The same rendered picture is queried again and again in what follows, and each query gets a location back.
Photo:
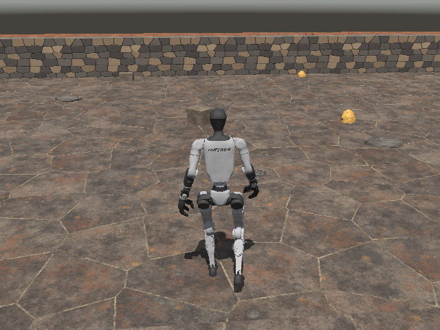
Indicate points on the robot right hand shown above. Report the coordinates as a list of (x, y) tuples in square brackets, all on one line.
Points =
[(249, 188)]

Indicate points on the robot right upper arm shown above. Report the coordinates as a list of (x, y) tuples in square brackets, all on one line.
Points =
[(244, 154)]

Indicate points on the right robot forearm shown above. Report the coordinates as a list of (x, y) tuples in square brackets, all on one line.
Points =
[(252, 178)]

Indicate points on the left robot forearm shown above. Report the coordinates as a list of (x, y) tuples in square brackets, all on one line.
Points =
[(188, 181)]

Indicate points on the robot left hand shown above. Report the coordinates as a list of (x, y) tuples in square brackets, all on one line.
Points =
[(182, 207)]

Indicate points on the robot right thigh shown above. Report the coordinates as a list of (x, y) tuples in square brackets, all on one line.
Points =
[(237, 206)]

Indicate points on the robot left upper arm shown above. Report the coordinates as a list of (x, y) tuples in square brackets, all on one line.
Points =
[(197, 145)]

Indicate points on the robot left shin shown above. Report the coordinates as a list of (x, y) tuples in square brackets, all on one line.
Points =
[(210, 246)]

